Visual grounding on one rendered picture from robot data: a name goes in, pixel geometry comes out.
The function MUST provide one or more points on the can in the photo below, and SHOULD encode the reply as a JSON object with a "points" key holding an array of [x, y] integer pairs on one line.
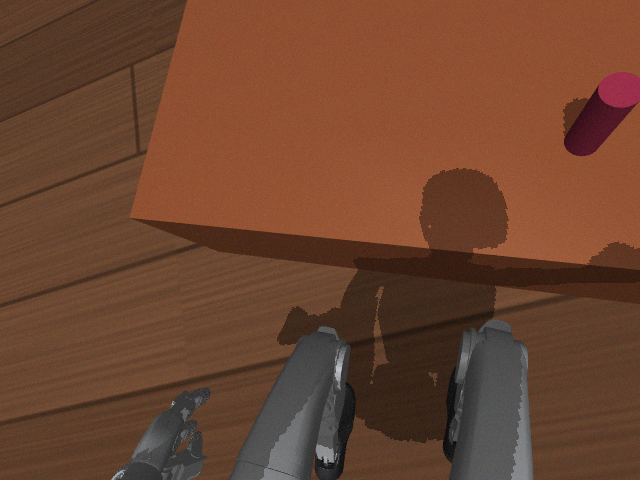
{"points": [[616, 95]]}

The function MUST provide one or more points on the left robot foot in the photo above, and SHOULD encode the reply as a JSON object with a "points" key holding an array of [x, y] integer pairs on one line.
{"points": [[332, 471]]}

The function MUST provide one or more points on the left robot hand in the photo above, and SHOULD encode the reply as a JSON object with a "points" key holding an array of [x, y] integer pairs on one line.
{"points": [[167, 431]]}

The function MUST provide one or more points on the left robot arm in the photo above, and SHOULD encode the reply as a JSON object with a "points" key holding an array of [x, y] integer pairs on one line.
{"points": [[137, 471]]}

